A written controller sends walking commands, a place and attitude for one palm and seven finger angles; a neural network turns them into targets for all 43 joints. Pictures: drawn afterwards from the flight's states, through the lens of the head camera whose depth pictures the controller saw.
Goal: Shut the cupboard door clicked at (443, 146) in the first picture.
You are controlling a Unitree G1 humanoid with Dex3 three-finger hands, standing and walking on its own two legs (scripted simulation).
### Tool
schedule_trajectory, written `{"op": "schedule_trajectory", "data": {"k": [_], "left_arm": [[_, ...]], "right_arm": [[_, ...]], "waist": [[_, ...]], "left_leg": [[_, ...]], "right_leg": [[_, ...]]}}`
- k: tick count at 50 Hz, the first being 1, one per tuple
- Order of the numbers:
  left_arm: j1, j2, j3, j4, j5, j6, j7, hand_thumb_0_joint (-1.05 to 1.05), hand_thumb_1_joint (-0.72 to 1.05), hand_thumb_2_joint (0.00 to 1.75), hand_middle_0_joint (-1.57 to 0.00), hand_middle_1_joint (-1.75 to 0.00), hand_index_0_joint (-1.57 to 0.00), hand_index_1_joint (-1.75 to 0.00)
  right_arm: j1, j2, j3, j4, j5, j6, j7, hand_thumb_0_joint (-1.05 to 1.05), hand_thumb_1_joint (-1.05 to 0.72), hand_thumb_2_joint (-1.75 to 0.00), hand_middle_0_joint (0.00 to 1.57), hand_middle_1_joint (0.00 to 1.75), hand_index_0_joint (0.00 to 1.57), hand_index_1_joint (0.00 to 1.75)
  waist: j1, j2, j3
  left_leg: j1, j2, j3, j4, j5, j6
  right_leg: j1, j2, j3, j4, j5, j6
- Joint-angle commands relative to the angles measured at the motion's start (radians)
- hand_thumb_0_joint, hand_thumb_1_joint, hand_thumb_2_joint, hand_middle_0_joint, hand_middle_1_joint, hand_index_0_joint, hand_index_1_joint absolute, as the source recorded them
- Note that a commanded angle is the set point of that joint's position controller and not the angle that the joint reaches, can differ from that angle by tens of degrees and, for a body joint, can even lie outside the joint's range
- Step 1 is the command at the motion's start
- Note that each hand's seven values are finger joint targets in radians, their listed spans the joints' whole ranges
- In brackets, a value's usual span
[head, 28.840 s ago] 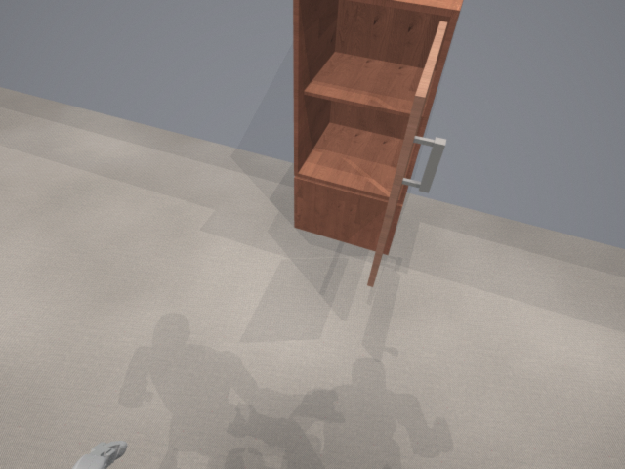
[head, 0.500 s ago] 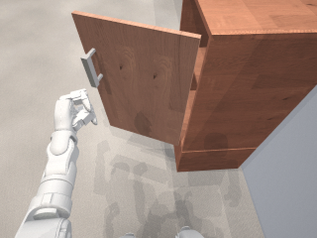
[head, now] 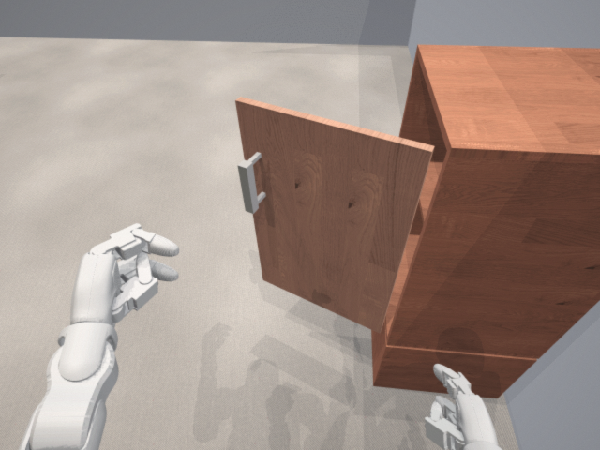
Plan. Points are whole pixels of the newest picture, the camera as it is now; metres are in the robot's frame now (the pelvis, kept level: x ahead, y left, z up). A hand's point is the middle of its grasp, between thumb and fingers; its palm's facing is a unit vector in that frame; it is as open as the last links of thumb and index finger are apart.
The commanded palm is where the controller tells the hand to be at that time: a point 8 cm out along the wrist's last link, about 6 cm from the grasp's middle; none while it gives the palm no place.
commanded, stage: draw the hand back to the body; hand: left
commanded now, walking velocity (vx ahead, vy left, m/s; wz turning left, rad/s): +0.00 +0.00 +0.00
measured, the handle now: (254, 182) +0.64 +0.17 -0.02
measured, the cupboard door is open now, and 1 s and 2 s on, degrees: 67 67 67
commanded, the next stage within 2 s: step back with the hand held close in 0.72 s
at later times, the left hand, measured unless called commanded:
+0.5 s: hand (50, 323) +0.19 +0.27 +0.16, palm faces +0.48 -0.77 -0.42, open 7.0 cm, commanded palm +0.14 +0.29 +0.18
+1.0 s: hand (64, 330) +0.19 +0.26 +0.15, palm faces +0.43 -0.78 -0.45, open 7.4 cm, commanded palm +0.13 +0.29 +0.18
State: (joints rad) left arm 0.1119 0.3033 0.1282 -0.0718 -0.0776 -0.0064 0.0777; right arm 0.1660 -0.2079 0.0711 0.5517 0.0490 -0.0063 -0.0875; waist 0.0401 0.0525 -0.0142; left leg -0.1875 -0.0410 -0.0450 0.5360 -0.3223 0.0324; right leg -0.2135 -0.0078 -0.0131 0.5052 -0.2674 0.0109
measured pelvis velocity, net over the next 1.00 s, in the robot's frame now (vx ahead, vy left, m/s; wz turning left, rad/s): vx -0.01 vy -0.01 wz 0.01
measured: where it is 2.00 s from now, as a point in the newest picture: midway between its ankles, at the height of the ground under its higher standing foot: outside the picture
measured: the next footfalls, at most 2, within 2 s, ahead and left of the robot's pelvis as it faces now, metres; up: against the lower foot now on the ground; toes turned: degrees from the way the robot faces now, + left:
none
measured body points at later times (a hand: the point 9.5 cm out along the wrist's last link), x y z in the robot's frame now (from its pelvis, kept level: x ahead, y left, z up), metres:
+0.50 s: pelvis +0.00 -0.01 +0.01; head -0.02 -0.04 +0.45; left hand +0.16 +0.31 +0.19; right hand +0.19 -0.22 -0.08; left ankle -0.02 +0.10 -0.74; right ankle +0.00 -0.13 -0.74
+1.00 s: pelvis -0.01 -0.01 +0.01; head -0.01 -0.04 +0.45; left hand +0.16 +0.30 +0.18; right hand +0.16 -0.24 -0.09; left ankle -0.02 +0.10 -0.73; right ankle +0.00 -0.13 -0.74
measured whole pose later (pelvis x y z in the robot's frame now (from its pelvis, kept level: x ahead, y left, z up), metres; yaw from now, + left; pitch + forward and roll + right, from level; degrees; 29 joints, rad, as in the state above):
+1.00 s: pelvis -0.01 -0.01 +0.01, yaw +1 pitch -1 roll -1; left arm 0.51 0.36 0.37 -0.36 -0.07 -0.12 0.12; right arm 0.20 -0.24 0.01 0.62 0.02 -0.05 -0.07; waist 0.01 0.09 -0.01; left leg -0.20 -0.02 -0.06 0.49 -0.28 0.02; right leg -0.20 0.01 -0.03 0.41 -0.20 0.00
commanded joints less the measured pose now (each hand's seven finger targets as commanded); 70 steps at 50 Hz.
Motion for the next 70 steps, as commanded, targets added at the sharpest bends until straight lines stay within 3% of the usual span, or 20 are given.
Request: {"op": "schedule_trajectory", "data": {"k": [1, 8, 14, 17, 21, 26, 30, 34, 38, 42, 43, 44, 45, 48, 51, 53, 58, 61, 65, 70], "left_arm": [[-0.088, 0.154, 0.104, -0.316, -0.002, -0.046, 0.009, 0.00, 0.90, 0.90, -0.64, -0.78, -0.64, -0.78], [0.060, 0.262, 0.266, -0.471, -0.002, -0.051, 0.027, 0.00, 0.90, 0.90, -0.45, -0.57, -0.45, -0.57], [0.220, 0.247, 0.306, -0.554, -0.004, -0.064, 0.039, 0.00, 0.90, 0.90, -0.28, -0.39, -0.28, -0.39], [0.290, 0.274, 0.359, -0.564, -0.005, -0.069, 0.045, 0.00, 0.90, 0.90, -0.20, -0.30, -0.20, -0.30], [0.249, 0.206, 0.297, -0.458, -0.003, -0.063, 0.041, 0.00, 0.90, 0.90, -0.20, -0.30, -0.20, -0.30], [0.206, 0.236, 0.312, -0.490, 0.003, -0.084, 0.049, 0.00, 0.90, 0.90, -0.20, -0.30, -0.20, -0.30], [0.211, 0.269, 0.333, -0.574, 0.006, -0.097, 0.057, 0.00, 0.90, 0.90, -0.20, -0.30, -0.20, -0.30], [0.226, 0.265, 0.338, -0.556, 0.005, -0.094, 0.058, 0.00, 0.90, 0.90, -0.20, -0.30, -0.20, -0.30], [0.256, 0.250, 0.348, -0.463, 0.001, -0.090, 0.050, 0.00, 0.90, 0.90, -0.20, -0.30, -0.20, -0.30], [0.268, 0.227, 0.329, -0.460, -0.004, -0.098, 0.042, 0.00, 0.90, 0.90, -0.20, -0.30, -0.20, -0.30], [0.109, 0.384, 0.478, -0.493, 0.003, -0.151, 0.063, 0.00, 0.90, 0.90, -0.20, -0.30, -0.20, -0.30], [0.257, 0.269, 0.385, -0.448, 0.004, -0.162, 0.051, 0.00, 0.90, 0.90, -0.20, -0.30, -0.20, -0.30], [0.320, 0.244, 0.358, -0.440, 0.003, -0.168, 0.050, 0.00, 0.90, 0.90, -0.20, -0.30, -0.20, -0.30], [0.369, 0.267, 0.370, -0.512, 0.006, -0.195, 0.057, 0.00, 0.90, 0.90, -0.20, -0.30, -0.20, -0.30], [0.408, 0.282, 0.391, -0.562, 0.000, -0.205, 0.070, 0.00, 0.90, 0.90, -0.20, -0.30, -0.20, -0.30], [0.409, 0.324, 0.425, -0.585, -0.002, -0.209, 0.077, 0.00, 0.90, 0.90, -0.20, -0.30, -0.20, -0.30], [0.417, 0.327, 0.433, -0.576, -0.008, -0.203, 0.077, 0.00, 0.90, 0.90, -0.20, -0.30, -0.20, -0.30], [0.434, 0.299, 0.412, -0.540, -0.007, -0.197, 0.077, 0.00, 0.90, 0.90, -0.20, -0.30, -0.20, -0.30], [0.426, 0.287, 0.397, -0.536, 0.001, -0.205, 0.077, 0.00, 0.90, 0.90, -0.20, -0.30, -0.20, -0.30], [0.396, 0.300, 0.410, -0.590, 0.023, -0.231, 0.078, 0.00, 0.90, 0.90, -0.20, -0.30, -0.20, -0.30]], "right_arm": [[-0.076, -0.117, -0.049, -0.128, -0.017, -0.049, -0.005, 0.00, -0.90, -0.90, 0.20, 0.30, 0.20, 0.30], [-0.104, -0.108, -0.051, -0.115, -0.027, -0.074, -0.003, 0.00, -0.90, -0.90, 0.20, 0.30, 0.20, 0.30], [-0.107, -0.099, -0.056, -0.111, -0.023, -0.110, 0.002, 0.00, -0.90, -0.90, 0.20, 0.30, 0.20, 0.30], [-0.103, -0.103, -0.065, -0.106, -0.022, -0.122, 0.001, 0.00, -0.90, -0.90, 0.20, 0.30, 0.20, 0.30], [-0.090, -0.119, -0.074, -0.088, -0.020, -0.118, -0.003, 0.00, -0.90, -0.90, 0.20, 0.30, 0.20, 0.30], [-0.095, -0.119, -0.077, -0.087, -0.022, -0.129, -0.013, 0.00, -0.90, -0.90, 0.20, 0.30, 0.20, 0.30], [-0.104, -0.109, -0.070, -0.090, -0.027, -0.151, -0.015, 0.00, -0.90, -0.90, 0.20, 0.30, 0.20, 0.30], [-0.111, -0.102, -0.065, -0.081, -0.024, -0.159, -0.017, 0.00, -0.90, -0.90, 0.20, 0.30, 0.20, 0.30], [-0.105, -0.104, -0.071, -0.073, -0.023, -0.153, -0.016, 0.00, -0.90, -0.90, 0.20, 0.30, 0.20, 0.30], [-0.100, -0.106, -0.075, -0.080, -0.023, -0.144, -0.011, 0.00, -0.90, -0.90, 0.20, 0.30, 0.20, 0.30], [-0.089, -0.129, -0.074, -0.110, -0.016, -0.125, 0.001, 0.00, -0.90, -0.90, 0.20, 0.30, 0.20, 0.30], [-0.096, -0.128, -0.092, -0.095, -0.025, -0.112, 0.000, 0.00, -0.90, -0.90, 0.20, 0.30, 0.20, 0.30], [-0.095, -0.132, -0.096, -0.091, -0.031, -0.101, 0.006, 0.00, -0.90, -0.90, 0.20, 0.30, 0.20, 0.30], [-0.092, -0.132, -0.107, -0.094, -0.035, -0.077, 0.009, 0.00, -0.90, -0.90, 0.20, 0.30, 0.20, 0.30], [-0.082, -0.141, -0.117, -0.104, -0.033, -0.054, 0.001, 0.00, -0.90, -0.90, 0.20, 0.30, 0.20, 0.30], [-0.086, -0.150, -0.123, -0.109, -0.034, -0.044, -0.010, 0.00, -0.90, -0.90, 0.20, 0.30, 0.20, 0.30], [-0.077, -0.154, -0.131, -0.125, -0.034, -0.019, -0.022, 0.00, -0.90, -0.90, 0.20, 0.30, 0.20, 0.30], [-0.077, -0.153, -0.133, -0.133, -0.032, -0.008, -0.022, 0.00, -0.90, -0.90, 0.20, 0.30, 0.20, 0.30], [-0.082, -0.159, -0.133, -0.137, -0.030, -0.008, -0.019, 0.00, -0.90, -0.90, 0.20, 0.30, 0.20, 0.30], [-0.082, -0.165, -0.131, -0.149, -0.032, -0.022, -0.018, 0.00, -0.90, -0.90, 0.20, 0.30, 0.20, 0.30]], "waist": [[-0.018, -0.017, -0.132], [0.010, 0.040, -0.129], [0.018, 0.067, -0.087], [0.024, 0.033, -0.069], [-0.002, -0.040, 0.036], [0.010, -0.023, -0.040], [0.022, 0.044, -0.101], [0.021, 0.059, -0.023], [0.020, 0.008, 0.056], [0.019, -0.009, 0.013], [-0.022, 0.040, 0.102], [-0.018, -0.027, 0.019], [-0.023, -0.052, -0.007], [-0.028, -0.041, -0.079], [-0.035, -0.008, -0.157], [-0.034, 0.022, -0.176], [-0.031, 0.016, -0.181], [-0.032, -0.006, -0.159], [-0.033, -0.010, -0.122], [-0.036, 0.038, -0.103]], "left_leg": [[0.045, 0.050, -0.004, -0.142, 0.369, -0.017], [0.050, 0.044, 0.003, -0.159, 0.389, -0.022], [0.047, 0.045, 0.006, -0.171, 0.391, -0.029], [0.038, 0.047, 0.009, -0.175, 0.368, -0.028], [0.016, 0.042, 0.020, -0.188, 0.254, -0.013], [0.044, 0.032, 0.021, -0.182, 0.233, 0.001], [0.053, 0.028, 0.022, -0.179, 0.268, -0.005], [0.033, 0.032, 0.028, -0.183, 0.256, -0.011], [0.009, 0.036, 0.030, -0.198, 0.203, -0.012], [0.023, 0.038, 0.035, -0.193, 0.205, -0.004], [-0.061, 0.046, -0.001, -0.181, 0.109, 0.007], [-0.060, 0.050, -0.015, -0.121, 0.124, 0.013], [-0.046, 0.047, -0.008, -0.094, 0.149, 0.013], [-0.055, 0.044, -0.005, -0.068, 0.191, 0.008], [-0.066, 0.063, -0.023, -0.092, 0.313, 0.003], [-0.068, 0.075, -0.034, -0.110, 0.408, 0.001], [-0.107, 0.094, -0.051, -0.119, 0.535, -0.003], [-0.161, 0.107, -0.061, -0.141, 0.460, 0.003], [-0.302, 0.117, -0.083, -0.185, 0.215, 0.023], [-0.502, 0.131, -0.111, -0.225, -0.070, 0.057]], "right_leg": [[0.138, 0.000, -0.031, -0.070, 0.277, -0.031], [0.194, -0.001, -0.027, -0.102, 0.291, -0.031], [0.189, 0.000, -0.035, -0.105, 0.271, -0.030], [0.180, 0.006, -0.036, -0.108, 0.257, -0.028], [0.104, 0.005, -0.031, -0.140, 0.164, -0.020], [0.134, -0.001, -0.021, -0.136, 0.142, -0.020], [0.184, -0.005, -0.018, -0.127, 0.182, -0.024], [0.153, -0.001, -0.013, -0.145, 0.168, -0.025], [0.112, 0.006, -0.012, -0.172, 0.101, -0.023], [0.129, 0.000, -0.007, -0.164, 0.103, -0.019], [0.072, -0.052, 0.064, -0.222, 0.078, -0.015], [0.047, -0.084, 0.080, -0.229, 0.058, -0.027], [0.030, -0.101, 0.093, -0.235, 0.059, -0.033], [0.038, -0.128, 0.079, -0.203, 0.127, -0.044], [0.100, -0.105, 0.038, -0.110, 0.282, -0.037], [0.110, -0.078, 0.011, -0.070, 0.343, -0.020], [0.139, -0.048, -0.005, -0.003, 0.440, -0.006], [0.139, -0.038, 0.001, 0.005, 0.392, -0.001], [0.167, -0.028, 0.016, 0.006, 0.272, 0.006], [0.256, -0.009, 0.036, 0.058, 0.219, 0.012]]}}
